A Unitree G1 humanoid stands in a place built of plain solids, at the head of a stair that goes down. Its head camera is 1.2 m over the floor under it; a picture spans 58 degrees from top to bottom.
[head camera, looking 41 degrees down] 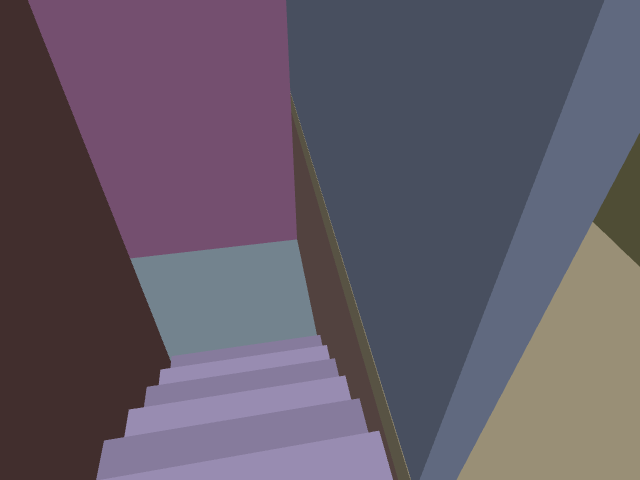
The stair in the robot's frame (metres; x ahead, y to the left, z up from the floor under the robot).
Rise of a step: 0.19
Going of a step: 0.23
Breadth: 0.96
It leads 10 degrees to the left of straight ahead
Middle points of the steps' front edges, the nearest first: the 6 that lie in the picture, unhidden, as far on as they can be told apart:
0.57 0.28 -0.19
0.79 0.31 -0.38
1.01 0.35 -0.57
1.23 0.39 -0.76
1.45 0.43 -0.95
1.66 0.47 -1.14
